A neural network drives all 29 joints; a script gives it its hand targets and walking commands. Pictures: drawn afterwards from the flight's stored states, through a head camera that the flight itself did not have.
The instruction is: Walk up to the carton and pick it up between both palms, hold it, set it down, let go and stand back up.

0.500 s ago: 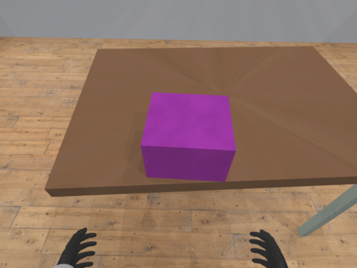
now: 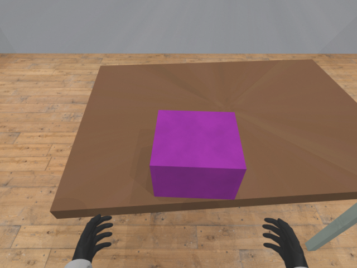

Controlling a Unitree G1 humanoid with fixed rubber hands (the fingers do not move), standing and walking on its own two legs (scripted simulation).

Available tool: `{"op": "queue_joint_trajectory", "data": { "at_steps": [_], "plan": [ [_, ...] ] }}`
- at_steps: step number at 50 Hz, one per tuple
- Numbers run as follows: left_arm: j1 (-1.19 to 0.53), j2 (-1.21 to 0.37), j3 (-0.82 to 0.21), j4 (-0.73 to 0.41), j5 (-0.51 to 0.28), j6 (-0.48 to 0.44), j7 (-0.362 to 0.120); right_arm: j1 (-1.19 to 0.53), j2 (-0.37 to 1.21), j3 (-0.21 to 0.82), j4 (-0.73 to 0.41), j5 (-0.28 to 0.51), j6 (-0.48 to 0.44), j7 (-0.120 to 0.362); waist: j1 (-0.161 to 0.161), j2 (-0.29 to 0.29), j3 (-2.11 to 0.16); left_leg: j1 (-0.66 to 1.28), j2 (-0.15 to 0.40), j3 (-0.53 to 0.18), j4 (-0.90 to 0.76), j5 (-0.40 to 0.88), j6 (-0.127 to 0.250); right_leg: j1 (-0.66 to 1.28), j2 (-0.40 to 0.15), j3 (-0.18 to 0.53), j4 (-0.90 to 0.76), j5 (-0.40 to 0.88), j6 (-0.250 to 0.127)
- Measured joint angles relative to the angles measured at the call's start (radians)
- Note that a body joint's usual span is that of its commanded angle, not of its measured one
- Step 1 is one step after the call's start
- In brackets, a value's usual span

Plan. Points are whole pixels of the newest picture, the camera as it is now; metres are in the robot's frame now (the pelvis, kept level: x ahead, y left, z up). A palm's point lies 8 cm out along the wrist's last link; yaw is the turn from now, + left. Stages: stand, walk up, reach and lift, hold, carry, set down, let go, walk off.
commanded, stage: reach and lift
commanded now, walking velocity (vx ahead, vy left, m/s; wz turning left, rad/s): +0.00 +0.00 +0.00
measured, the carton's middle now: (195, 153) +0.44 +0.00 -0.01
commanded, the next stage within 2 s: none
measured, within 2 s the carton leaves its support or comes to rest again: neither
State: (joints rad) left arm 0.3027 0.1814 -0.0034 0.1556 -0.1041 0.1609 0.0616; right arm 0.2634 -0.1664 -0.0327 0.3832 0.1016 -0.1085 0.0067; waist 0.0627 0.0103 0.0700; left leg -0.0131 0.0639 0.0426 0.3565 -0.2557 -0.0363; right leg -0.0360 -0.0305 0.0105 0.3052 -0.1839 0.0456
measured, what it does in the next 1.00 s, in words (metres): stands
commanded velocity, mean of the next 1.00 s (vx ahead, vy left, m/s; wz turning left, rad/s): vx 0.00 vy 0.00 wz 0.00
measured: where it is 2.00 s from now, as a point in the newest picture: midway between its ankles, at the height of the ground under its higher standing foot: outside the picture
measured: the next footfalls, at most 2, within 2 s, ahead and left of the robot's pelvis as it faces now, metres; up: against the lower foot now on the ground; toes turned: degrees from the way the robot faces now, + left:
none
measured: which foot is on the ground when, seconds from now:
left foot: down 0.00-1.00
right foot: down 0.00-1.00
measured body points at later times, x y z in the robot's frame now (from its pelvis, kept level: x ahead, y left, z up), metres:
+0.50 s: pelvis -0.01 -0.01 +0.00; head -0.02 -0.01 +0.45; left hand +0.22 +0.23 +0.01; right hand +0.23 -0.21 +0.01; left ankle -0.03 +0.13 -0.75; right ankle -0.01 -0.15 -0.75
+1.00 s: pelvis -0.03 -0.01 +0.00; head -0.01 -0.01 +0.45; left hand +0.32 +0.22 +0.07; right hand +0.33 -0.20 +0.06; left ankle -0.03 +0.13 -0.75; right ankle -0.01 -0.15 -0.75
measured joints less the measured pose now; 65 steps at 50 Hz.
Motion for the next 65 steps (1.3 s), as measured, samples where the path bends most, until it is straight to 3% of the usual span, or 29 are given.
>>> {"op": "queue_joint_trajectory", "data": {
  "at_steps": [11, 15, 27, 48, 57, 65],
  "plan": [
    [-0.027, 0.000, 0.017, -0.071, -0.022, -0.011, -0.016, 0.014, -0.014, 0.032, -0.145, 0.058, 0.005, -0.044, -0.011, 0.007, 0.006, 0.017, 0.007, -0.001, -0.010, -0.002, -0.007, 0.012, 0.009, 0.001, 0.000, -0.008, -0.007],
    [-0.005, 0.003, 0.030, -0.100, -0.014, -0.055, -0.026, 0.026, -0.018, 0.054, -0.179, 0.083, -0.017, -0.046, -0.031, 0.004, -0.006, 0.011, 0.010, -0.013, -0.010, -0.001, -0.011, 0.015, 0.012, -0.010, -0.009, -0.005, -0.011],
    [-0.154, 0.060, -0.002, 0.048, -0.111, -0.152, 0.003, -0.090, -0.007, 0.027, -0.165, 0.103, 0.020, -0.047, -0.032, -0.008, -0.029, -0.049, -0.002, -0.019, 0.018, 0.012, -0.010, -0.062, 0.002, -0.006, 0.058, -0.015, -0.012],
    [-0.576, 0.073, 0.074, 0.174, -0.133, 0.098, -0.003, -0.520, -0.068, 0.039, 0.009, 0.169, 0.207, -0.088, -0.033, -0.004, -0.055, -0.171, -0.003, -0.012, 0.052, 0.028, -0.007, -0.187, 0.005, 0.014, 0.088, 0.008, -0.011],
    [-0.719, 0.094, 0.109, 0.259, -0.121, 0.149, -0.030, -0.689, -0.097, 0.058, 0.117, 0.203, 0.249, -0.100, -0.043, -0.003, -0.095, -0.221, 0.004, -0.024, 0.056, 0.031, -0.011, -0.225, 0.012, 0.005, 0.073, 0.017, -0.014],
    [-0.855, 0.128, 0.099, 0.400, -0.130, 0.147, -0.035, -0.824, -0.106, 0.057, 0.245, 0.219, 0.271, -0.102, -0.051, -0.010, -0.133, -0.268, 0.004, -0.033, 0.061, 0.031, -0.013, -0.265, 0.014, -0.002, 0.072, 0.019, -0.016]
  ]
}}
